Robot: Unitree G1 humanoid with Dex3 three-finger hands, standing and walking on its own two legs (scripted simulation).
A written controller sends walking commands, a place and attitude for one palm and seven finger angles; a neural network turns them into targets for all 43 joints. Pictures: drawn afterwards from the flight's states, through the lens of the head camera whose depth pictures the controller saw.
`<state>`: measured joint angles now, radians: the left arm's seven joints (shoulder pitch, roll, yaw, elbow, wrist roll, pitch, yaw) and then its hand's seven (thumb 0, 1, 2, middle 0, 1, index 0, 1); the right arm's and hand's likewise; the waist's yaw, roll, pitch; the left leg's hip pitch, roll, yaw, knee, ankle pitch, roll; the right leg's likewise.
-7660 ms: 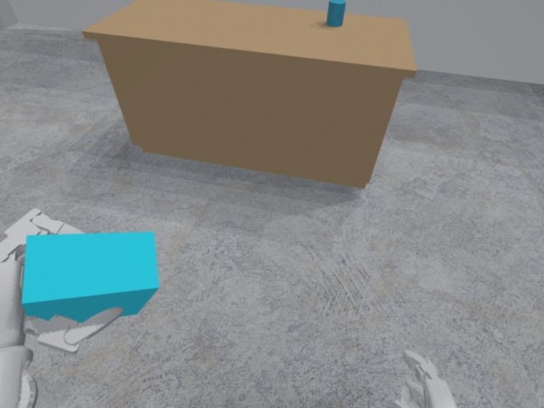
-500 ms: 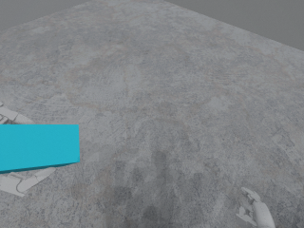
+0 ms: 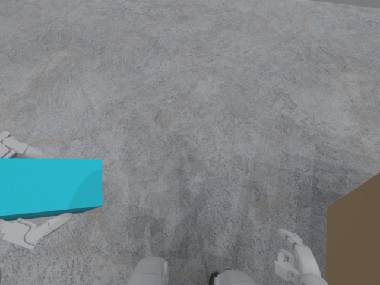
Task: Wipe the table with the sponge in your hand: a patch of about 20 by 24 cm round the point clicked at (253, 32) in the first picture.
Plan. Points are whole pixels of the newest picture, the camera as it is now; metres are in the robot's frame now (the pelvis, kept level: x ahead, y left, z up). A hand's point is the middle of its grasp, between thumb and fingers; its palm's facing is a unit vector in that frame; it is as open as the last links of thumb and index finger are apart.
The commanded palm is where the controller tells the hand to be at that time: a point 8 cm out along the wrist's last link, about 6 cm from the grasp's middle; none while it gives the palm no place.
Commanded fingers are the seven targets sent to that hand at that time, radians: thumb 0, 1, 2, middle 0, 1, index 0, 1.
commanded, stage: turn to face it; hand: left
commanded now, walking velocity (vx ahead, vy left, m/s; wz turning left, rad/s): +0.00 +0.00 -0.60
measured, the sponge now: (63, 190) +0.23 +0.19 +0.15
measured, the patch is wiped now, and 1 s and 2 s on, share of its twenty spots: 0.00 0.00 0.00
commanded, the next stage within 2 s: none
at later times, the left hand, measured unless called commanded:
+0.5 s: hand (87, 209) +0.20 +0.14 +0.18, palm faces +0.16 -0.88 -0.45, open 10.5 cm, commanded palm +0.16 +0.19 +0.19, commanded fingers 0.00 0.10 1.30 -1.20 -1.60 -1.20 -1.60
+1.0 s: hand (167, 256) +0.15 +0.03 +0.18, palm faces -0.12 -0.88 -0.45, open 10.4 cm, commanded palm +0.13 +0.09 +0.19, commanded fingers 0.00 0.10 1.30 -1.20 -1.60 -1.20 -1.60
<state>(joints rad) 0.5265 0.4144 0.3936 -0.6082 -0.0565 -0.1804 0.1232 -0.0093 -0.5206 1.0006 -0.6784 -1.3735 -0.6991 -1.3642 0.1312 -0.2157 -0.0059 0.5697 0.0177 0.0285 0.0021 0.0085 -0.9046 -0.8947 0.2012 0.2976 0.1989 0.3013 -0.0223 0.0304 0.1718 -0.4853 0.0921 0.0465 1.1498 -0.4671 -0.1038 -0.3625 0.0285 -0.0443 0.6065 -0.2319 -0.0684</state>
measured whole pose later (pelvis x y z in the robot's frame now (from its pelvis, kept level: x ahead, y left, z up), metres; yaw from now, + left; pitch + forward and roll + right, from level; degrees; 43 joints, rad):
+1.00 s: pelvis -0.16 -0.05 +0.00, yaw -33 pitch +1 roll +2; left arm 0.49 0.40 0.37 -0.59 -0.04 -0.17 0.14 -0.01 -0.52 1.00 -0.68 -1.38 -0.70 -1.36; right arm 0.15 -0.22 0.00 0.53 0.01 0.07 0.00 0.01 -0.91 -0.90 0.20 0.30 0.22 0.30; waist 0.04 -0.05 0.06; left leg -0.24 0.02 0.08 0.51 -0.30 -0.03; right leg -0.47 0.11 0.09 0.57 -0.17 -0.05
